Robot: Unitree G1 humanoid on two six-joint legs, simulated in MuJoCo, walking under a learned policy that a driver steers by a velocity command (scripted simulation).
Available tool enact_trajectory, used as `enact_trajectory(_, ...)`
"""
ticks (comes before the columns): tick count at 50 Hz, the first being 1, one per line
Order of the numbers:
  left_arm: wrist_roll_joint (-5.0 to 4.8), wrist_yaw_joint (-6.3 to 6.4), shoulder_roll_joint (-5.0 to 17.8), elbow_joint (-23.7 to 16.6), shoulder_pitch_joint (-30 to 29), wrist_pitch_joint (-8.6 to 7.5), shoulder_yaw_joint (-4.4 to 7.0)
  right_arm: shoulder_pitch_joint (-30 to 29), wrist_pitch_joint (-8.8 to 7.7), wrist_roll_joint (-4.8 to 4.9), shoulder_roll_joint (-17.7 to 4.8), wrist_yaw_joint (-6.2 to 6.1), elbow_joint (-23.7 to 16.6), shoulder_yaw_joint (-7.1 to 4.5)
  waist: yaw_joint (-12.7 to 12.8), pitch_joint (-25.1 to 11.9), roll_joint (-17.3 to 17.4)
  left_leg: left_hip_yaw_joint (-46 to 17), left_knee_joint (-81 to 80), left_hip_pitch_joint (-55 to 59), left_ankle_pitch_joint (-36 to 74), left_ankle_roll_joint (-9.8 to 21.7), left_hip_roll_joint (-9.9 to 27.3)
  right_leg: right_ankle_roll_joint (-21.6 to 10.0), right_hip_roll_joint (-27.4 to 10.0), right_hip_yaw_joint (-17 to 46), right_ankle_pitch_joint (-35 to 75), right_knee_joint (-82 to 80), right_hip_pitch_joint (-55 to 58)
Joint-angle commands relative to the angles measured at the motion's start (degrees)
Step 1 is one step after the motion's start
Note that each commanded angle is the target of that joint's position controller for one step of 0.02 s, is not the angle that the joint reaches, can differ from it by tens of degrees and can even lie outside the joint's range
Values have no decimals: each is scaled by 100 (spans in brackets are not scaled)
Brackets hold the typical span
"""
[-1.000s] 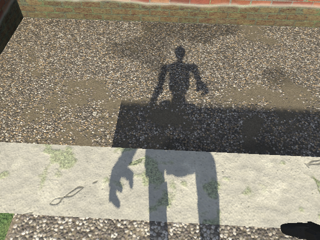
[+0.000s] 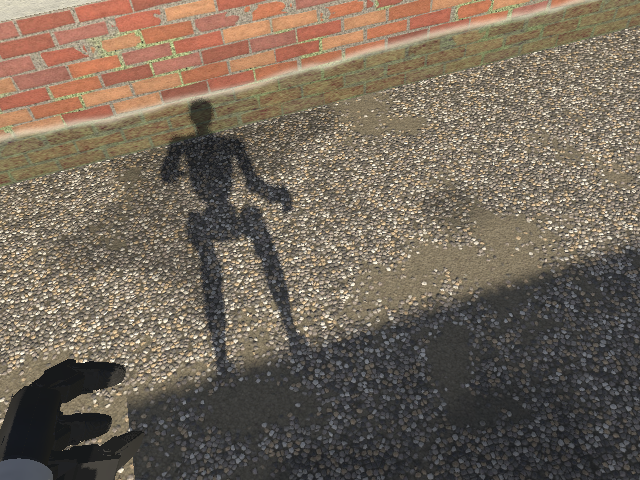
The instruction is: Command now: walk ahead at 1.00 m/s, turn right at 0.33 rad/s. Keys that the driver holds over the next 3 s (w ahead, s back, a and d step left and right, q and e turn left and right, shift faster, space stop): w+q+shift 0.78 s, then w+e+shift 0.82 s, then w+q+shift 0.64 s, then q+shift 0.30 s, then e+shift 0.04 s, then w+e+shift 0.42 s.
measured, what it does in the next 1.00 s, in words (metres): walks backwards, turning left: right foot, then left foot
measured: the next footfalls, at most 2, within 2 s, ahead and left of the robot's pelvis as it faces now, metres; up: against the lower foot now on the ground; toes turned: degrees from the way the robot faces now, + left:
right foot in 0.06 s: +0.12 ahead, -0.14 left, +0.00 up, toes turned -1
left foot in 0.30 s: +0.03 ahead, +0.07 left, +0.00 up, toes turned +2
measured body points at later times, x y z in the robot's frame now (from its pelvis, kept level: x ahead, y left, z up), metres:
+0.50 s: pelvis -0.02 -0.04 -0.06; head +0.05 -0.02 +0.38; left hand +0.26 +0.18 -0.13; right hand +0.09 -0.26 -0.19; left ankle -0.01 +0.07 -0.67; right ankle +0.04 -0.16 -0.67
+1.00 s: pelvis -0.18 -0.08 +0.01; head -0.20 -0.10 +0.46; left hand -0.17 +0.22 -0.04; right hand +0.17 -0.05 +0.04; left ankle -0.10 +0.08 -0.68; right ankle -0.17 -0.16 -0.69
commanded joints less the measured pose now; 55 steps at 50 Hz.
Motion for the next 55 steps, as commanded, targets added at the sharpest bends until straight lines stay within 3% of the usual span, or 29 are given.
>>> enact_trajectory(1, 181, -95, -258, -104, 954, 20, -150, -962, -108, -26, -801, 95, -595, -116, 702, -931, 602, -1246, -1217, -834, 5029, 813, 1229, -33, -323, -431, 815, 18, 1802)
enact_trajectory(3, 231, -88, 69, 66, 1812, -24, -89, -1291, -97, 16, -1014, 111, -590, -184, 1261, -1475, 331, -175, -146, -725, 5652, 427, 433, 21, -17, -1802, 645, -418, 2959)
enact_trajectory(4, 207, -166, 181, -110, 1437, -117, -129, -1210, -7, 113, -983, 46, -674, -257, 1027, -1478, -85, -494, 559, -1205, 5679, 132, 279, -189, -639, -683, 716, -1089, 3506)
enact_trajectory(6, -168, -253, 322, -148, 923, -212, -201, -724, 276, -59, -331, -148, -689, -145, 656, -1797, -2288, -774, 3319, -1903, -648, -214, -1076, -146, -1430, 87, 4019, -1697, 3184)
enact_trajectory(8, -143, -205, 681, -409, -336, -178, -120, -457, 434, 72, -109, -383, -588, -131, 23, -1409, -2136, -1364, 4087, -1839, -24, -174, -1469, -134, -1891, 239, 3076, -2610, 1134)
enact_trajectory(10, -84, -290, 334, -711, -1275, -323, -214, 105, 560, 104, -324, -533, -295, -268, -603, -1237, -1470, -1004, 4108, -1438, 998, -210, -1374, -450, -2241, -30, 3027, -2070, 460)
enact_trajectory(11, -71, -277, 334, -450, -599, -483, -201, 293, 668, 46, -622, -587, -87, -459, -657, -1418, -789, -999, 3985, -1552, 1975, -156, -1293, -529, -2128, -67, 2130, -1343, 615)
enact_trajectory(15, -48, -218, 303, -809, -1915, -590, -327, 982, 871, -171, -196, -487, -13, -289, -1247, -1499, -734, 140, 3477, -168, 950, 172, -835, -499, -2622, -469, 4356, -1184, 292)
enact_trajectory(17, 75, -135, -110, -346, -851, -343, -345, 602, 783, -128, 241, -246, -249, -52, -989, -1180, -716, -646, 1156, -611, -921, 485, -700, -218, -2371, -879, 5195, -572, 1213)
enact_trajectory(19, 244, -129, -324, -385, -956, -66, -269, 908, 615, 6, -113, -82, 114, -42, -891, -1000, 823, -1615, 714, 311, 5841, 877, -474, 64, -1299, -1338, 169, 1435, -441)
enact_trajectory(20, 576, -147, -627, -314, -425, -24, -347, 465, 549, 97, -315, -89, 106, -60, -326, -1275, 1303, -3325, 529, 199, 8798, 1247, -389, 173, -660, -743, -2537, 1641, -771)
enact_trajectory(22, 143, -97, -316, 206, 416, -183, -228, -276, 600, -8, -712, -208, -229, -188, 35, -1974, 1128, -2950, 99, -492, 8809, 1304, -292, 426, -531, -823, -1866, 1855, 631)
enact_trajectory(26, -50, -293, -713, 402, 191, -67, -257, -1724, 769, 81, 68, -344, -798, -77, 321, -1698, -130, -2890, 189, -1477, 7292, 1043, -208, 455, -526, -554, -2611, -91, 1898)
enact_trajectory(27, -2, -361, -972, 570, 429, -126, -340, -1679, 815, 73, 285, -382, -774, -90, 503, -1595, -952, -2750, 1089, -2173, 4556, 907, -593, 329, -810, -177, -1510, -1208, 2571)
enact_trajectory(28, 9, -452, -793, 563, 176, -212, -319, -1321, 877, -27, 549, -358, -861, -56, 323, -1443, -2379, -1954, 1898, -3778, 190, 580, -1378, -71, -1691, 314, 2974, -1461, 3336)
enact_trajectory(29, -50, -323, -445, -70, -37, -329, -162, -482, 692, 84, 401, -439, -686, -191, 358, -1849, -2568, -1280, 2684, -2919, -765, 201, -1225, -1156, -2881, 1499, 3646, -2750, 2895)
enact_trajectory(30, 15, -241, -459, -285, -352, -421, -170, -506, 556, 26, 142, -400, -569, -271, 249, -1918, -1656, -999, 2856, -1572, -293, 159, -945, -1321, -2897, 1579, 3348, -3218, 1838)
enact_trajectory(33, -223, -68, -390, -396, -1312, -557, -277, -347, 676, 96, 333, -95, -585, -214, -685, -1550, -1022, -705, 1292, 1010, 1030, 406, -534, -233, -1877, -254, 1897, -3160, 346)
enact_trajectory(35, -211, -91, -560, -166, -265, -427, -289, -183, 819, 119, 496, 37, -403, -105, -496, -1349, -272, -620, -463, 1181, 1921, 751, -738, 329, -1109, -1415, 1728, -1865, 1041)
enact_trajectory(37, 62, -100, -656, -431, 267, -299, -235, -535, 822, 306, 149, 100, -581, -75, -222, -1426, 1493, -2410, -941, 1301, 4523, 1485, -61, 709, -335, -1521, -2260, -377, 48)
enact_trajectory(38, -103, -82, -672, -693, -413, -277, -233, -464, 849, 311, -224, 23, -722, -151, -620, -1147, 1462, -3372, -2211, 381, 2695, 1490, 121, 781, -28, -1277, -2320, 295, 153)
enact_trajectory(40, -377, -69, -747, -725, -319, -296, -194, -1920, 850, 260, -231, -110, -1195, -84, 126, -1030, 1186, -3651, -2971, -101, -181, 1111, 144, 856, -30, -666, -1062, 541, 393)
enact_trajectory(44, -375, -148, -593, -530, 704, -309, -115, -2570, 633, 267, 22, -113, -1450, 4, 413, -1320, 1079, -2483, -3401, -797, 163, 508, 90, 748, -292, -1007, -736, -224, 2257)
enact_trajectory(47, -607, -312, -417, -399, 1523, -278, -124, -1997, 698, 336, -365, -75, -1119, -236, 384, -1195, 1020, -2113, -3750, 104, -336, 260, 63, 55, -450, -1571, -1169, -2776, 3306)
enact_trajectory(48, -539, -381, -575, -164, 2092, -220, -176, -2108, 780, 337, -198, -35, -1077, -214, 655, -757, 373, -1586, -3163, -88, -637, 40, -223, -154, -306, -1790, -1020, -3571, 3654)
enact_trajectory(50, -462, -388, -710, -140, 2089, -120, -373, -2685, 784, 423, 374, 32, -1387, -29, 651, 975, -1752, -554, 718, -2826, -628, -64, -872, -846, -1449, 994, -646, -4165, 2941)
enact_trajectory(51, -402, -192, 496, -398, 1545, -238, 38, -3059, 612, 316, 135, 13, -1828, -91, 583, 1008, -2052, -988, 930, -3600, -2, -233, -773, -979, -2277, 3745, -3464, -5937, 2065)
enact_trajectory(53, -317, 11, 490, -940, 37, -384, -27, -2797, 537, 163, -147, 64, -1602, -213, -174, 213, -403, -1066, 1474, -1902, 1571, -489, -365, -864, -2252, 3198, -3398, -6197, 1037)
enact_trajectory(55, -397, -65, 45, -1033, -534, -568, -158, -1934, 636, 129, 97, 56, -1274, -154, -524, -442, -345, -551, 1650, 186, 1683, -656, -397, -438, -1281, 1364, -1496, -5664, 196)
